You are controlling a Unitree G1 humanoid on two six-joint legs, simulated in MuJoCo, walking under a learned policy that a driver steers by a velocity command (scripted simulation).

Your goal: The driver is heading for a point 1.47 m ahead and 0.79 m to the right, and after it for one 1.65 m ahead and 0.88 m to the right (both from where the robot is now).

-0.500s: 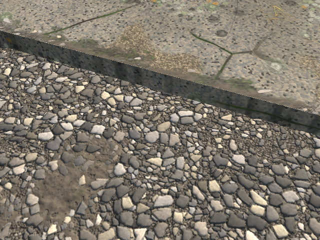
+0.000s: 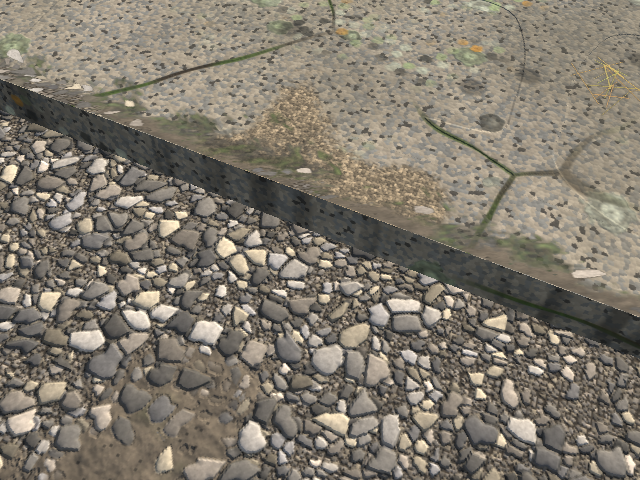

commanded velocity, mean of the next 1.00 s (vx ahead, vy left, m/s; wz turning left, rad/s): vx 0.50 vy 0.00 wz -0.53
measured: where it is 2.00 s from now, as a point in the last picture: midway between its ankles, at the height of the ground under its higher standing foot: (543, 262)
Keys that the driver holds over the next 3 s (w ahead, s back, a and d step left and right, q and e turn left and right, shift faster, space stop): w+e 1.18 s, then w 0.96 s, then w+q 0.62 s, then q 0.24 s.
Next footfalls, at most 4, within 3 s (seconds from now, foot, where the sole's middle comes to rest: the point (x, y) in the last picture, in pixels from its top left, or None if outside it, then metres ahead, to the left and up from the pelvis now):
0.36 right None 0.34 -0.17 -0.78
0.84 left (362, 380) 0.69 -0.08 -0.78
1.34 right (516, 377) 0.70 -0.43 -0.78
1.82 left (531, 210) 1.09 -0.50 -0.64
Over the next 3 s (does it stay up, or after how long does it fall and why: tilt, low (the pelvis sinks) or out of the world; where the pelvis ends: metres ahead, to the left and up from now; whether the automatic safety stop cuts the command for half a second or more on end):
stays up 1.35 -0.83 0.12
